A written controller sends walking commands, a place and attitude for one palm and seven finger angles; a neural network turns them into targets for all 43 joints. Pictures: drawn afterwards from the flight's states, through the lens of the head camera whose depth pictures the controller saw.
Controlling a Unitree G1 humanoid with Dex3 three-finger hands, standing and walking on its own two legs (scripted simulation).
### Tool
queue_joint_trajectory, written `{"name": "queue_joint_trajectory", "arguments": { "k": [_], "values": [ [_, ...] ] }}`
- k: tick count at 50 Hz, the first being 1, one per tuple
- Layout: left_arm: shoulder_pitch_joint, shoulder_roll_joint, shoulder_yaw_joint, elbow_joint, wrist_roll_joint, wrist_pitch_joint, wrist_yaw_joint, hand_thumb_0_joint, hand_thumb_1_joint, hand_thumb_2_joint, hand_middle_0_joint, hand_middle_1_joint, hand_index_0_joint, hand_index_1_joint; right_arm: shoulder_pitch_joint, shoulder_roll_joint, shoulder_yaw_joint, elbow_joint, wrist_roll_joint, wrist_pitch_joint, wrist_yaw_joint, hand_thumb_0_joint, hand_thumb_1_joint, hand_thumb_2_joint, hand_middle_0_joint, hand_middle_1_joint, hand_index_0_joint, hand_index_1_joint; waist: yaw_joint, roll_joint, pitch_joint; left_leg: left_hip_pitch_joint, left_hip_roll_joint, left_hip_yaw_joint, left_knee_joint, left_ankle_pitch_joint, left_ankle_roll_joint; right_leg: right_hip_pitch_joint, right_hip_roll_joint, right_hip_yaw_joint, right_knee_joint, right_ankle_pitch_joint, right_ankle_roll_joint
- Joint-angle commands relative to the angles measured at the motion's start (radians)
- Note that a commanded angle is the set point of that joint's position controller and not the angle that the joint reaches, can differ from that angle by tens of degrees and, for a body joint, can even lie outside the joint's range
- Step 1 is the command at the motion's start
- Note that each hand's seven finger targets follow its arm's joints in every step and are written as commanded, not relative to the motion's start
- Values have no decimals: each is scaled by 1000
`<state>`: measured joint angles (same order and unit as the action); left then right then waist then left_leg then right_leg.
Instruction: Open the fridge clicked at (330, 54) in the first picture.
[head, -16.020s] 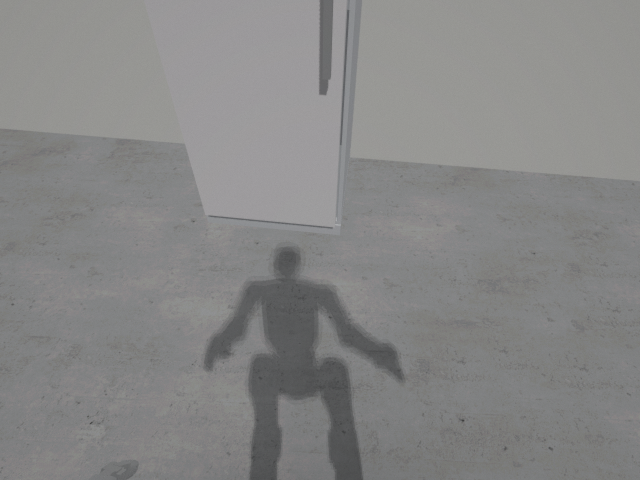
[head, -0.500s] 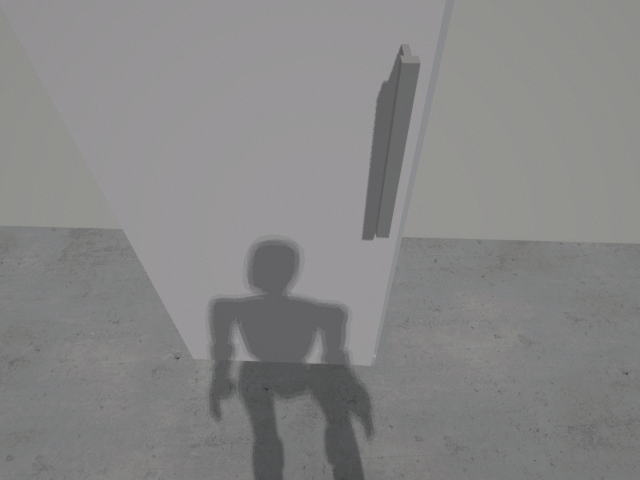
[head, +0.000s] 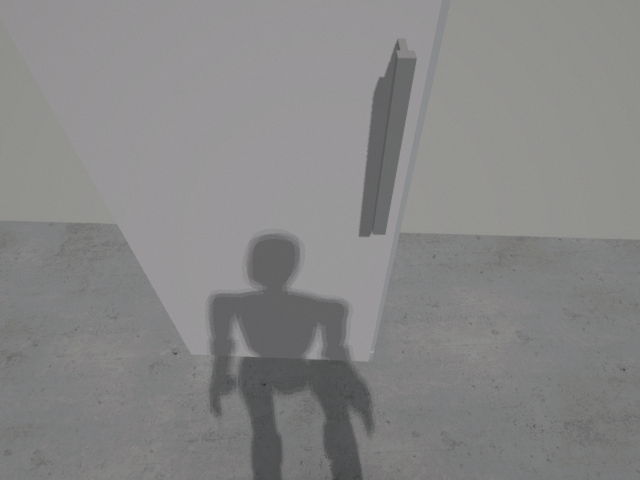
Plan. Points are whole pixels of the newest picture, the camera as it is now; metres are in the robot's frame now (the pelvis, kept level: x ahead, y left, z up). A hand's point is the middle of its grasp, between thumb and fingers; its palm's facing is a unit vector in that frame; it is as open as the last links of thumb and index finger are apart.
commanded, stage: look again from close up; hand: right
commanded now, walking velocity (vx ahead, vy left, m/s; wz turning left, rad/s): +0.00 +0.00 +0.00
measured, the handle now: (388, 150) +0.55 -0.08 +0.13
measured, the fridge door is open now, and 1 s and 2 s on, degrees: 0 0 0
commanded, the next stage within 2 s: shuffle to correct the standing spot in 0.10 s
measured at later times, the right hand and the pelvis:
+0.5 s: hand out of the picture -0.02 -0.15 -0.19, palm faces +0.02 +0.99 -0.14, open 7.4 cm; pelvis +0.02 +0.01 -0.01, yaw +1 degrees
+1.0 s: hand out of the picture +0.04 -0.12 -0.20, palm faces +0.03 +1.00 -0.06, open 7.4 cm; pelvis +0.11 +0.03 -0.01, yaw +2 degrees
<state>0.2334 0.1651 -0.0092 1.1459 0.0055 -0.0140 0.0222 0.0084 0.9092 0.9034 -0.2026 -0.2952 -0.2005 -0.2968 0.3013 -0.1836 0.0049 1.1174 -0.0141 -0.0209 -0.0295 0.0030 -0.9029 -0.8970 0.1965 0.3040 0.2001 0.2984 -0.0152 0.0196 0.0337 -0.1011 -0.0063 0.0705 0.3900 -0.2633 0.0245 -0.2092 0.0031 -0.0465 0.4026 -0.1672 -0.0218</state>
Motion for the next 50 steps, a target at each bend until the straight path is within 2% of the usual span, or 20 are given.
{"name": "queue_joint_trajectory", "arguments": {
  "k": [1, 10, 11, 17, 22, 26, 28, 30, 31, 32, 34, 38, 41, 42, 43, 44, 45, 46, 47, 50],
  "values": [
    [29, 134, 21, -36, 4, -22, 8, 0, 900, 900, -200, -300, -200, -300, 64, -113, -26, -27, 0, -11, -3, 0, -900, -900, 200, 300, 200, 300, 1, -24, 13, -75, 124, -113, -88, 76, 10, 32, -117, 121, -72, 90, -7],
    [28, 134, 22, -37, 4, -22, 8, 0, 900, 900, -200, -300, -200, -300, 59, -116, -26, -27, -1, -11, -4, 0, -900, -900, 200, 300, 200, 300, 1, -18, 22, -71, 125, -110, -91, 88, 7, 31, -117, 120, -73, 101, -7],
    [39, 90, 11, -26, 5, -19, 7, 0, 900, 900, -200, -300, -200, -300, 79, -72, -16, -14, 1, -7, -5, 0, -900, -900, 200, 300, 200, 300, 3, -16, 12, -73, 125, -104, -93, 71, -2, 41, -119, 113, -71, 85, -2],
    [75, 83, 22, -13, 14, -2, 8, 0, 900, 900, -200, -300, -200, -300, 111, -45, -19, 1, -4, 11, 3, 0, -900, -900, 200, 300, 200, 300, 12, -32, 79, -141, 93, -76, -44, -106, -2, -18, -144, 145, -107, -217, -5],
    [100, 114, 45, -23, 15, 1, 13, 0, 900, 900, -200, -300, -200, -300, 145, -33, -29, -7, -14, 19, 15, 0, -900, -900, 200, 300, 200, 300, 10, -83, 119, -165, 61, -38, 45, -117, -3, -90, -201, 217, -158, -363, -42],
    [117, 107, 56, -31, 14, -5, 19, 0, 900, 900, -200, -300, -200, -300, 187, -21, -38, -9, -16, 15, 20, 0, -900, -900, 200, 300, 200, 300, 3, -91, 80, -145, 64, -42, 52, -78, 1, -85, -212, 207, -102, -282, -58],
    [117, 83, 55, -36, 12, -8, 21, 0, 900, 900, -200, -300, -200, -300, 211, -25, -44, -4, -15, 10, 19, 0, -900, -900, 200, 300, 200, 300, -4, -18, 61, -95, 90, -91, -8, -74, 14, -116, -175, 135, 2, -196, -41],
    [91, 30, 45, -53, 12, -14, 22, 0, 900, 900, -200, -300, -200, -300, 267, -58, -59, 11, -15, 6, 10, 0, -900, -900, 200, 300, 200, 300, -23, 161, 38, 38, 180, -206, -94, 66, 56, -224, -73, -34, 232, -108, 2],
    [41, 12, 40, -73, 17, -13, 22, 0, 900, 900, -200, -300, -200, -300, 298, -65, -63, 19, -15, 6, 5, 0, -900, -900, 200, 300, 200, 300, -46, 216, 81, 74, 235, -259, -107, 254, 87, -331, -44, -72, 355, -273, 18],
    [13, 15, 45, -86, 20, -11, 23, 0, 900, 900, -200, -300, -200, -300, 318, -51, -62, 26, -19, 4, 1, 0, -900, -900, 200, 300, 200, 300, -52, 197, 88, 99, 267, -273, -89, 428, 119, -388, -56, -58, 465, -349, 18],
    [0, 5, 48, -85, 18, -11, 21, 0, 900, 900, -200, -300, -200, -300, 325, -29, -57, 31, -20, 1, -6, 0, -900, -900, 200, 300, 200, 300, -43, 103, 91, 123, 274, -237, -54, 593, 161, -425, -83, -56, 566, -347, 19],
    [-43, -24, 48, -104, 12, -10, 15, 0, 900, 900, -200, -300, -200, -300, 293, -40, -57, 18, -30, 0, -12, 0, -900, -900, 200, 300, 200, 300, -26, 58, 73, 79, 237, -198, -26, 652, 185, -349, -85, -92, 457, -308, 22],
    [101, -16, 51, -55, 10, -17, 30, 0, 900, 900, -200, -300, -200, -300, 212, -46, -55, -4, -19, 4, -1, 0, -900, -900, 200, 300, 200, 300, 61, 74, 13, -22, 143, -94, 127, 788, 120, -60, -29, -157, 202, -107, 11],
    [219, 21, 60, -16, 13, -21, 41, 0, 900, 900, -200, -300, -200, -300, 195, -40, -56, -8, -11, 8, 1, 0, -900, -900, 200, 300, 200, 300, 112, 52, -48, -109, 125, -81, 281, 710, 81, 138, -77, -104, 83, 52, -8],
    [318, 121, 80, 4, 25, -28, 52, 0, 900, 900, -200, -300, -200, -300, 221, 0, -55, -21, 2, 9, 8, 0, -900, -900, 200, 300, 200, 300, 137, -148, -140, -300, 40, -22, 531, 310, 12, 335, -342, 218, 28, 280, -106],
    [354, 182, 85, 12, 18, -21, 57, 0, 900, 900, -200, -300, -200, -300, 205, 5, -45, -49, -1, 8, 10, 0, -900, -900, 200, 300, 200, 300, 128, -253, -138, -429, -14, -37, 781, -284, -11, 336, -560, 464, -37, 522, -238],
    [283, 177, 82, -14, 13, -13, 50, 0, 900, 900, -200, -300, -200, -300, 189, -42, -67, -54, -15, 24, 7, 0, -900, -900, 200, 300, 200, 300, 101, -110, -82, -422, 21, -120, 857, -303, -4, 190, -580, 408, -84, 352, -263],
    [202, 137, 72, -25, 15, -16, 51, 0, 900, 900, -200, -300, -200, -300, 127, -18, -71, -55, -27, 35, 9, 0, -900, -900, 200, 300, 200, 300, 72, -92, 59, -444, 51, -120, 866, -228, -17, 33, -518, 347, -132, 279, -204],
    [144, 103, 59, -44, 16, -24, 52, 0, 900, 900, -200, -300, -200, -300, 127, -5, -74, -57, -32, 44, 18, 0, -900, -900, 200, 300, 200, 300, 40, -88, 119, -444, 71, -118, 863, -164, -33, -52, -471, 276, -152, 236, -160],
    [105, 88, 54, -64, 16, -39, 49, 0, 900, 900, -200, -300, -200, -300, 172, 29, -77, -53, -34, 63, 30, 0, -900, -900, 200, 300, 200, 300, 1, -151, 76, -410, 72, -93, 861, -33, -64, -71, -368, 67, -122, 367, -96]
  ]
}}
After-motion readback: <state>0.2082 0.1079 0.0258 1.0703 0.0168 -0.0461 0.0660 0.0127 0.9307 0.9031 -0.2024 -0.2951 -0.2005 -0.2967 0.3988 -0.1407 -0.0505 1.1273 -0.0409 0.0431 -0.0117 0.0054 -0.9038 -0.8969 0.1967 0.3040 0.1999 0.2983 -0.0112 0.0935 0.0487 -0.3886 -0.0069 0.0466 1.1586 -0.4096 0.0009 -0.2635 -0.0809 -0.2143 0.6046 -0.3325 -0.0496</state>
